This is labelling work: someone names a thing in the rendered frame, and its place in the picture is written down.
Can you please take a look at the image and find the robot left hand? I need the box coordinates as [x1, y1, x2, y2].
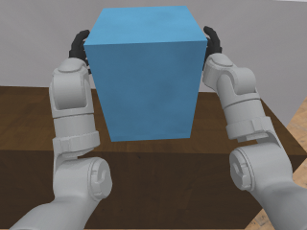
[69, 30, 92, 75]

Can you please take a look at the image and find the robot right hand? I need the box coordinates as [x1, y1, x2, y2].
[202, 26, 223, 71]

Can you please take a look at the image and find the right robot forearm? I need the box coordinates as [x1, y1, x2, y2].
[202, 53, 293, 178]

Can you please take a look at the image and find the left robot forearm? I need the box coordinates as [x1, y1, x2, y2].
[49, 57, 101, 194]

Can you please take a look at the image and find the robot left upper arm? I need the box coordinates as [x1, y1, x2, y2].
[9, 156, 112, 230]

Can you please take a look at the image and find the pedestal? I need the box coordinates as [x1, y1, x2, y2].
[0, 85, 307, 230]

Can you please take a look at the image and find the carton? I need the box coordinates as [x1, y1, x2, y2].
[83, 6, 208, 142]

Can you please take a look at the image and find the robot right upper arm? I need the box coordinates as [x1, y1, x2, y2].
[229, 141, 307, 230]

